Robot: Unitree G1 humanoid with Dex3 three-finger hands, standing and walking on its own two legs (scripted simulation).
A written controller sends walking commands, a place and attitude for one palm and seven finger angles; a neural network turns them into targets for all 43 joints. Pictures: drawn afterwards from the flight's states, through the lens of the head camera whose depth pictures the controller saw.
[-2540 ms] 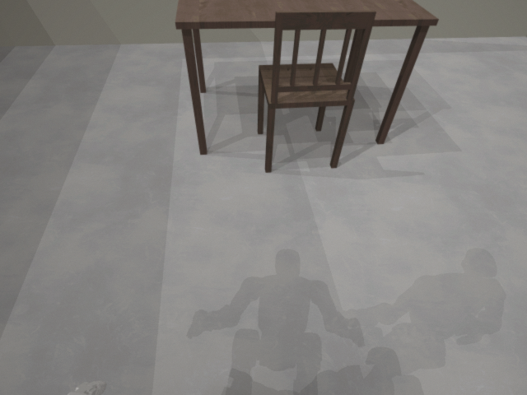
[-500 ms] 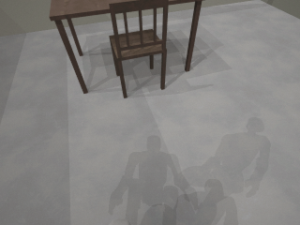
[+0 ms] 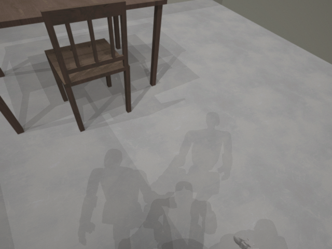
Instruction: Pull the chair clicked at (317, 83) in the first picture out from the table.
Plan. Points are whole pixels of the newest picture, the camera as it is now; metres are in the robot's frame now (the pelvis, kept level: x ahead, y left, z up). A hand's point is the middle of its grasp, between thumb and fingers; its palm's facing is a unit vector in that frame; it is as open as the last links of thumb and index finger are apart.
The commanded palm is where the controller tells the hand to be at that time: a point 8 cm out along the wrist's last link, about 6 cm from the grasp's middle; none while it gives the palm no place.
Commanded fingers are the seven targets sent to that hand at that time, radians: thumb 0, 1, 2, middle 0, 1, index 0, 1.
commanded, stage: walk to a spot facing it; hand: left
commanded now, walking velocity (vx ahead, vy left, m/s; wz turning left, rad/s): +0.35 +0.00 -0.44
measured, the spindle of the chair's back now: (93, 42) +1.06 +0.49 -0.11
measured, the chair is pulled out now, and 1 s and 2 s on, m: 0.00 0.00 0.00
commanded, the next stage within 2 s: turn to face it in 1.30 s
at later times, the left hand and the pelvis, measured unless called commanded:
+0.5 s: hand (137, 171) +0.38 +0.12 -0.18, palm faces -0.30 -0.95 -0.11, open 7.4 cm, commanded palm none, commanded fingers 0.00 0.90 0.90 -0.20 -0.30 -0.20 -0.30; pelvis +0.22 +0.00 -0.01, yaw -14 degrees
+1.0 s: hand (127, 140) +0.50 +0.18 -0.18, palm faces -0.33 -0.93 -0.19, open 7.4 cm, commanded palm none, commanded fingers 0.00 0.90 0.90 -0.20 -0.30 -0.20 -0.30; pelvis +0.46 -0.01 +0.00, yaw -26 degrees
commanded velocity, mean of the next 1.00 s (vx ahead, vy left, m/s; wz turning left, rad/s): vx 0.35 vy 0.00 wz -0.42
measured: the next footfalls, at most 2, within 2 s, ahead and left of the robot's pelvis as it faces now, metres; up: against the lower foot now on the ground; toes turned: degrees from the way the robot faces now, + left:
right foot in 0.50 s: +0.32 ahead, -0.08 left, +0.00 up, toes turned -21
left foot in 0.92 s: +0.59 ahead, +0.08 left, +0.00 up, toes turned -13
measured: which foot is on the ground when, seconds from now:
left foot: down 0.00-0.50, up 0.52-0.90, down 0.92-1.00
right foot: up 0.00-0.48, down 0.50-0.94, up 0.96-1.00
